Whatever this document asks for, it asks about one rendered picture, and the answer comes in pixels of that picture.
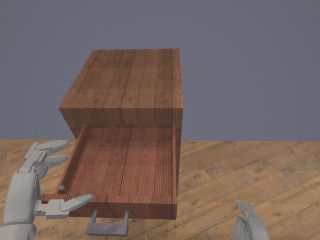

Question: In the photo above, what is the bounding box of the left robot forearm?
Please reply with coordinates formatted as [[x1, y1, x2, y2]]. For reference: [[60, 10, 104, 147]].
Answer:
[[0, 222, 37, 240]]

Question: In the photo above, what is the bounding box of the cabinet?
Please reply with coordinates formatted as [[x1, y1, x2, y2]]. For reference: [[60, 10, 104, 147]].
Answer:
[[58, 48, 183, 197]]

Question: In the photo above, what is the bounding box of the handle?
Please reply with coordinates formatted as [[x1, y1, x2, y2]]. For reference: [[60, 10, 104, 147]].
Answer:
[[86, 210, 129, 237]]

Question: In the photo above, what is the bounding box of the left robot hand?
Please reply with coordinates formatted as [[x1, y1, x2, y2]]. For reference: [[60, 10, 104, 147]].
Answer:
[[3, 140, 94, 225]]

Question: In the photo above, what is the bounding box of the right robot hand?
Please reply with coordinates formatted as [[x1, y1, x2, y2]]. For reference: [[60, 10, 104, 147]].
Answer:
[[231, 198, 270, 240]]

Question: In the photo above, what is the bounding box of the drawer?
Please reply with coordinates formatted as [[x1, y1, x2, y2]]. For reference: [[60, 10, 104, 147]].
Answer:
[[40, 123, 178, 220]]

